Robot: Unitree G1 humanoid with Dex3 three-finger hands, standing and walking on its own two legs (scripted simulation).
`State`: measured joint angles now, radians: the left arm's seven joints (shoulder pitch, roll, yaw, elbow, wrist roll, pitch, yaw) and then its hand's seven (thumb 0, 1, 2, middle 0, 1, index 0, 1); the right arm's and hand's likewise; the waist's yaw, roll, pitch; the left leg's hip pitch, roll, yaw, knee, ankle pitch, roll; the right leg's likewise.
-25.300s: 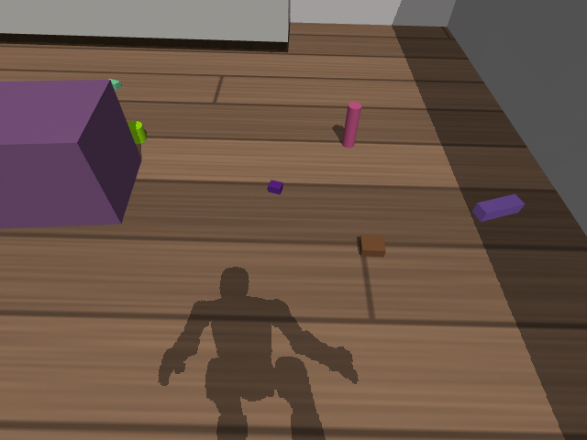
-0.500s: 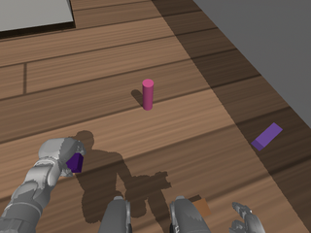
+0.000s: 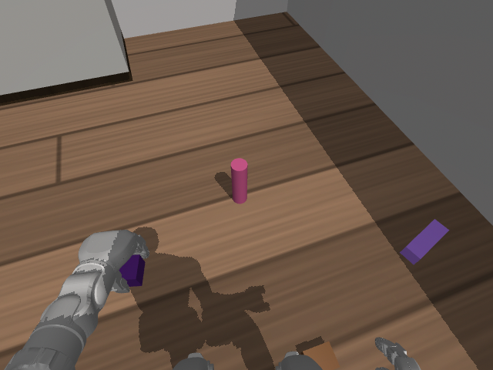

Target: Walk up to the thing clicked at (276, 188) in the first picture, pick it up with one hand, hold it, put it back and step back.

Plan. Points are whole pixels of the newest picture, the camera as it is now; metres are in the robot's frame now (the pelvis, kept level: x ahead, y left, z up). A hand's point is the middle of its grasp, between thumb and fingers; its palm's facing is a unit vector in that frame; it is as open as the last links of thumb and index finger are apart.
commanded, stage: hold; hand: left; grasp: from above
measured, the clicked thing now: (124, 271) +0.32 +0.22 -0.10
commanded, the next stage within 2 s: crouch in 1.96 s
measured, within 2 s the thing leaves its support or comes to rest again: neither
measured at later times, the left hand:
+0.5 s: hand (114, 256) +0.32 +0.22 -0.02, palm faces -0.46 -0.03 -0.89, open 7.5 cm
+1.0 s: hand (113, 261) +0.30 +0.21 +0.00, palm faces -0.45 -0.03 -0.89, open 7.5 cm
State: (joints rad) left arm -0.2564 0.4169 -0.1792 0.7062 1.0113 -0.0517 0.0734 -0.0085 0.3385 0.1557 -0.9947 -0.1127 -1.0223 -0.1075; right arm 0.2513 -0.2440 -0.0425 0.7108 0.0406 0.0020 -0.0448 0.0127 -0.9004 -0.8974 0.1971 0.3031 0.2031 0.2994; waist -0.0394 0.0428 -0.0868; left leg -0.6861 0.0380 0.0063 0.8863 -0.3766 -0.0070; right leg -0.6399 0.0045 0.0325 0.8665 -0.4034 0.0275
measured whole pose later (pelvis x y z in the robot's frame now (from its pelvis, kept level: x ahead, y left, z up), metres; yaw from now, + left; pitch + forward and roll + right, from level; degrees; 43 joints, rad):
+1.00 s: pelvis +0.01 -0.01 +0.03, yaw -1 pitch +3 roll +0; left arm -0.21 0.42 -0.21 0.57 0.99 -0.07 -0.05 -0.01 0.34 0.14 -0.99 -0.11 -1.02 -0.11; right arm 0.19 -0.26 -0.03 0.67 0.06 0.06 -0.07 0.01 -0.90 -0.90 0.20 0.30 0.20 0.30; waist 0.00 0.05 -0.03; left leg -0.38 0.03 0.03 0.60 -0.26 -0.01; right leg -0.36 -0.01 0.05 0.61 -0.30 0.02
